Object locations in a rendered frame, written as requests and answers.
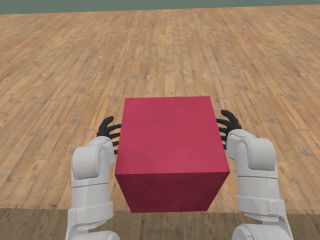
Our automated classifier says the robot left forearm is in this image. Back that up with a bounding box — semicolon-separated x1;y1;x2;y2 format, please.
65;136;116;240

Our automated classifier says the robot right hand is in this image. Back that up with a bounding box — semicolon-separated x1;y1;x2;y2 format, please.
216;109;242;150

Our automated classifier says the robot left hand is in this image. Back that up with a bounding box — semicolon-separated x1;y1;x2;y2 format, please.
96;116;122;155

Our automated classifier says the carton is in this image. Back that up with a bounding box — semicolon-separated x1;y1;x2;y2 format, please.
114;96;230;213

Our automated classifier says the robot right forearm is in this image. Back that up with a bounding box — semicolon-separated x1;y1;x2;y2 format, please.
226;129;294;240

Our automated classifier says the robot right upper arm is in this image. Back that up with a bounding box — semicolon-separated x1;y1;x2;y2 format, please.
232;223;291;240

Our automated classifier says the robot left upper arm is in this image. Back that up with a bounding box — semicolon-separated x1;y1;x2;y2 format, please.
71;230;120;240

